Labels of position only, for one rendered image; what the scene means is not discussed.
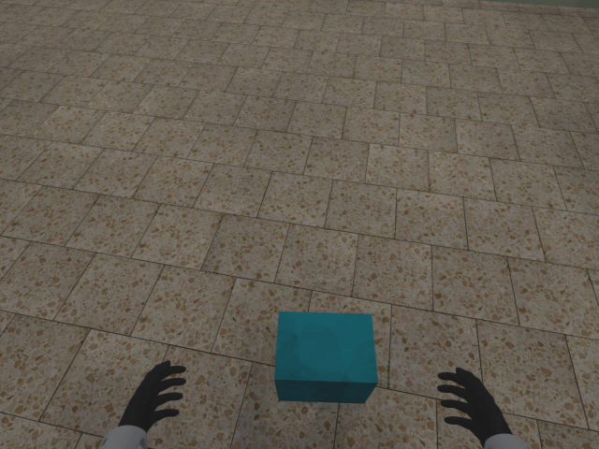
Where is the carton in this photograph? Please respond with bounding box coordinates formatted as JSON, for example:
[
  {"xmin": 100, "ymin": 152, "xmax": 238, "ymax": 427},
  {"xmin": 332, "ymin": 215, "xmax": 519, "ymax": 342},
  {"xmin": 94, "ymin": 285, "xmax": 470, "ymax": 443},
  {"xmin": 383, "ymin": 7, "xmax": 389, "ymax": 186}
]
[{"xmin": 274, "ymin": 311, "xmax": 378, "ymax": 404}]

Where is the right robot hand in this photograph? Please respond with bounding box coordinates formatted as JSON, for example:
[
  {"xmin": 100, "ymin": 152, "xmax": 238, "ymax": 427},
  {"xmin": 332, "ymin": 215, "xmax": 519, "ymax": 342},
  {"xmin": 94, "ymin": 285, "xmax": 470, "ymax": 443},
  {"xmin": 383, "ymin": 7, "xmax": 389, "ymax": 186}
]
[{"xmin": 437, "ymin": 367, "xmax": 513, "ymax": 449}]

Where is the left robot forearm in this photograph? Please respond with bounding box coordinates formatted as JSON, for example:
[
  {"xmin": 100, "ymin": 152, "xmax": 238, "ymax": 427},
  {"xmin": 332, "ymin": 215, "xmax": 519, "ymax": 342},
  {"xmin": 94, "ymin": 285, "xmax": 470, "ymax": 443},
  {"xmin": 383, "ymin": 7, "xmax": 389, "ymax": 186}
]
[{"xmin": 98, "ymin": 425, "xmax": 148, "ymax": 449}]

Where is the left robot hand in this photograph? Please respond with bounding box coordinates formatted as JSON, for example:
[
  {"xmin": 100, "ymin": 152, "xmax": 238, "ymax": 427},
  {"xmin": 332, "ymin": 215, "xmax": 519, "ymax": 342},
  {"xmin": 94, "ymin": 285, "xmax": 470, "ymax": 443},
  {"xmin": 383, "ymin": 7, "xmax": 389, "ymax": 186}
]
[{"xmin": 118, "ymin": 360, "xmax": 186, "ymax": 433}]

